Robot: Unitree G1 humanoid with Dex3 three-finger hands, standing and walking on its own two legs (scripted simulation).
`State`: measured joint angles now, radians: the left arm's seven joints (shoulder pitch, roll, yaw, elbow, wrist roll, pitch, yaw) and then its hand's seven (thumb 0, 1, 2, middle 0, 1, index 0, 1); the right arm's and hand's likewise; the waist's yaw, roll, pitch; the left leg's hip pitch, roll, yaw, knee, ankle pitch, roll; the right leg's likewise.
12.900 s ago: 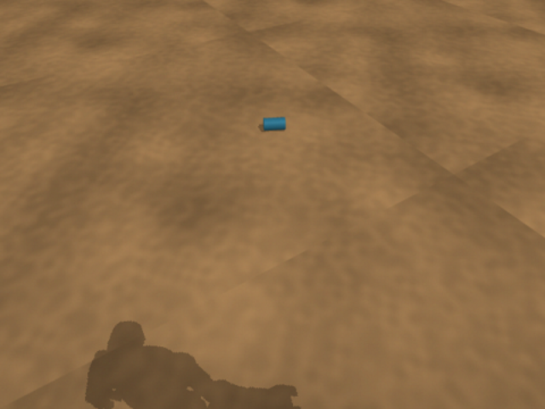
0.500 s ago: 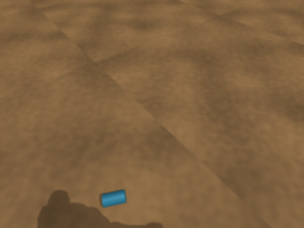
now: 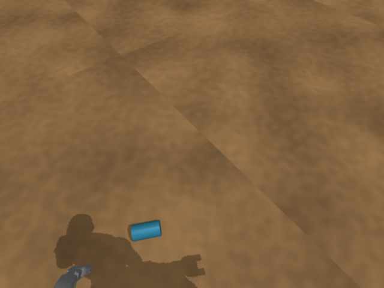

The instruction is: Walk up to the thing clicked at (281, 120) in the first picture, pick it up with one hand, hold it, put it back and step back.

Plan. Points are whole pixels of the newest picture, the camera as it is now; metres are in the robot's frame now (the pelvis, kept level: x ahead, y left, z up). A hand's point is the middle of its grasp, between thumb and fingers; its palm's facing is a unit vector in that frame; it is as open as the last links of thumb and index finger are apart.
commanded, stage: rise first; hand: left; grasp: from above
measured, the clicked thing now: (146, 230) +0.47 +0.26 -0.74
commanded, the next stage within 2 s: none
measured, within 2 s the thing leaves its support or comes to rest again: neither
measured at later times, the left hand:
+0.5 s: hand out of the picture +0.14 +0.27 -0.20, palm faces -0.16 -0.87 -0.46, open 14.0 cm
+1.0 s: hand out of the picture +0.18 +0.30 -0.32, palm faces -0.38 -0.65 -0.66, open 14.3 cm
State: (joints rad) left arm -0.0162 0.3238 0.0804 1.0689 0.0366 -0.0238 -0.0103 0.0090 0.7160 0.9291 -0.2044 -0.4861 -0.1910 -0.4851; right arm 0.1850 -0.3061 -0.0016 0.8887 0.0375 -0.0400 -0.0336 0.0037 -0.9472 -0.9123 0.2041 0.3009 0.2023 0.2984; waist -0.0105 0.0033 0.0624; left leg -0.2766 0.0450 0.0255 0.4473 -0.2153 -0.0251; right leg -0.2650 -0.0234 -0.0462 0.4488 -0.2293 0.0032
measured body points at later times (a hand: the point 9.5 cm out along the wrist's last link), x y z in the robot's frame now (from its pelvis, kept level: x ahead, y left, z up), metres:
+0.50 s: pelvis +0.00 +0.02 -0.06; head +0.09 +0.02 +0.38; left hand +0.15 +0.31 -0.17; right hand +0.15 -0.24 -0.16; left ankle +0.01 +0.14 -0.74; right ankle +0.00 -0.12 -0.74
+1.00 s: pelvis -0.03 +0.01 -0.17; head +0.12 +0.03 +0.26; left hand +0.20 +0.33 -0.28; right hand +0.16 -0.25 -0.26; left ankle +0.01 +0.14 -0.74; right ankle +0.00 -0.12 -0.74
